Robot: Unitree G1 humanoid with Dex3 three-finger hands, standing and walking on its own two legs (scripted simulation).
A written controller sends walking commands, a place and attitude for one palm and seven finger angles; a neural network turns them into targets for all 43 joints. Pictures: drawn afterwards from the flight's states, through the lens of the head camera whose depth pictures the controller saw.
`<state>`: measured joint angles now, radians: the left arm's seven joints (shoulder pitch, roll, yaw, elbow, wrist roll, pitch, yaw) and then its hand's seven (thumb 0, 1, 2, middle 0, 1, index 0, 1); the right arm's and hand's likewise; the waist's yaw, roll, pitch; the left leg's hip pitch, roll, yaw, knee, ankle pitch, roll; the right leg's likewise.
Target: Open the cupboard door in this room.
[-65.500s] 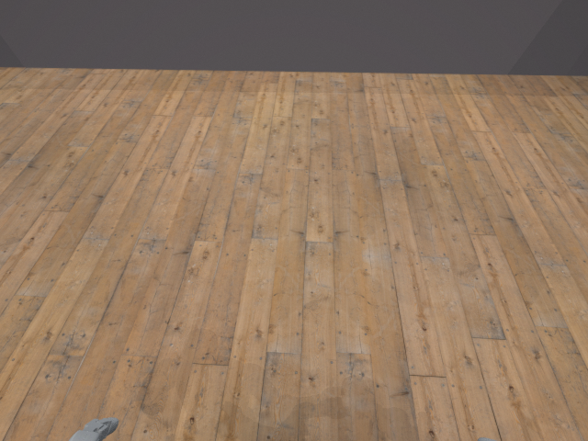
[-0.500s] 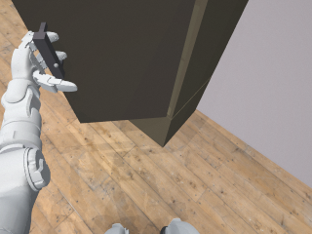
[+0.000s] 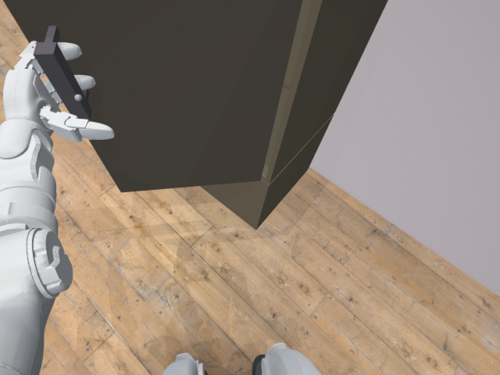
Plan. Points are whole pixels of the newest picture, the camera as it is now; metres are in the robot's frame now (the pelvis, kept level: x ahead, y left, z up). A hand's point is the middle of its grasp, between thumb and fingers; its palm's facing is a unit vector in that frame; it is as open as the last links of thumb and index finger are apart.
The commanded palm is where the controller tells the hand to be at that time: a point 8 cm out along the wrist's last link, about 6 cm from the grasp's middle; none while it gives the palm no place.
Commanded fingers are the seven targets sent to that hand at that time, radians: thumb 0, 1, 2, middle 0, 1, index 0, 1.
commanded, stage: close the thumb around the handle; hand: left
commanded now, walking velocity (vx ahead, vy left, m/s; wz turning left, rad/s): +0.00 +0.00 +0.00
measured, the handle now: (68, 76) +0.56 +0.24 +0.11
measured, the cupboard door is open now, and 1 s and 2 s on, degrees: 47 50 92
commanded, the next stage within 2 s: pull the door open along its arc in 0.66 s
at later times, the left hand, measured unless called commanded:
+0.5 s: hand (77, 98) +0.51 +0.22 +0.11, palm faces +0.04 -1.00 +0.01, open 6.8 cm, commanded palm +0.49 +0.26 +0.11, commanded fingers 0.00 0.90 0.90 -0.40 -1.35 -0.40 -1.35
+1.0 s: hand (83, 109) +0.49 +0.20 +0.11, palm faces +0.06 -1.00 -0.01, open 5.8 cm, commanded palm +0.44 +0.25 +0.11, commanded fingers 0.00 0.90 0.90 -0.40 -1.35 -0.40 -1.35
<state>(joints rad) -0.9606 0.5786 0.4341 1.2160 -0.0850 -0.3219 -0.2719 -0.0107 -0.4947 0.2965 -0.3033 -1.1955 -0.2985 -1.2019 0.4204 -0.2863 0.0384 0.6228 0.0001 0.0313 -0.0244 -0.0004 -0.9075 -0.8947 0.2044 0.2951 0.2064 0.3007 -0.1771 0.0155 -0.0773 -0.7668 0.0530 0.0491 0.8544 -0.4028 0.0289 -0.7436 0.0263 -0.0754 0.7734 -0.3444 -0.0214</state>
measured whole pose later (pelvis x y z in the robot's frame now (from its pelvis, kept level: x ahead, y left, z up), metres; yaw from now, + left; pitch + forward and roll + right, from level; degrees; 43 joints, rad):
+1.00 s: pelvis +0.01 +0.00 +0.01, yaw -1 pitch +16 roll -2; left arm -0.77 0.48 0.41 1.05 -0.13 -0.32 -0.24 0.02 0.72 0.78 -0.36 -1.34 -0.35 -1.35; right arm 0.43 -0.27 0.02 0.62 0.01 0.06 -0.01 0.00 -0.91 -0.89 0.20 0.30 0.21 0.30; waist -0.14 0.03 -0.10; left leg -0.69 0.05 0.07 0.82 -0.41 0.03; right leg -0.68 0.03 -0.05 0.75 -0.35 -0.02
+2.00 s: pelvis +0.02 -0.04 +0.02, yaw +4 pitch +2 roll +0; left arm 0.16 -0.08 -0.24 -0.06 0.07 -0.03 0.56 0.01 0.65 0.72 -0.38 -1.34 -0.37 -1.35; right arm 0.17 -0.19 0.01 0.59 -0.06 0.05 -0.02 0.01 -0.91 -0.90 0.20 0.29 0.20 0.30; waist 0.00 0.05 -0.04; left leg -0.33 0.03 0.00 0.66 -0.36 -0.03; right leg -0.32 0.02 -0.12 0.66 -0.37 -0.07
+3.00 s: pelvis -0.02 -0.01 +0.02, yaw +4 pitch +1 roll +0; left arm 0.01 0.06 -0.24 0.06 0.05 -0.10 0.18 -0.01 -0.49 0.30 -0.27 -0.44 -0.19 -0.47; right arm 0.20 -0.18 0.04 0.57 -0.02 0.06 -0.03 0.01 -0.91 -0.90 0.20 0.30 0.21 0.30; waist 0.03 0.03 -0.02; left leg -0.37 -0.01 0.02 0.69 -0.34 0.02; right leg -0.36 -0.02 -0.09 0.69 -0.34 -0.03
